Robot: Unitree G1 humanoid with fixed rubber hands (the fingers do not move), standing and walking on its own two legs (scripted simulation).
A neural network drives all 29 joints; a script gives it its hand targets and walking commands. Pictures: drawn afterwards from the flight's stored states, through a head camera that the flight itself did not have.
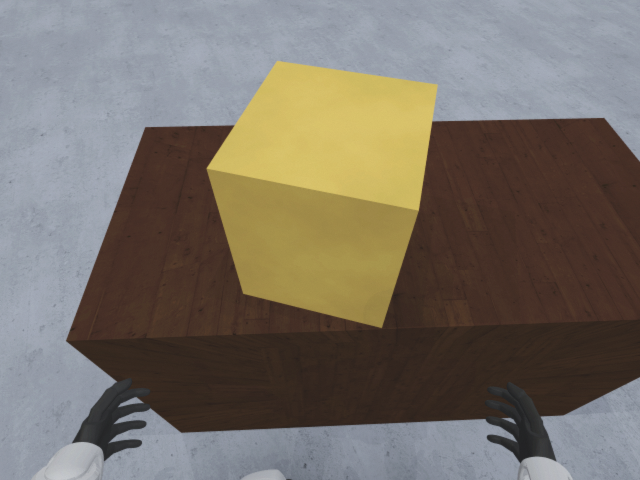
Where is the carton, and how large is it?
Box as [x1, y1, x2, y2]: [206, 61, 437, 327]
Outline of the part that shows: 277,61 206,168 243,293 381,327 418,211 437,85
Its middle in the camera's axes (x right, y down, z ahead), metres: +0.02 -0.06 +0.60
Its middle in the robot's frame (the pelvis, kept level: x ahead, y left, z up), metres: +0.49 +0.01 +0.03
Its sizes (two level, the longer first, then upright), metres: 0.245 0.237 0.281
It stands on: a pedestal, 0.66 m high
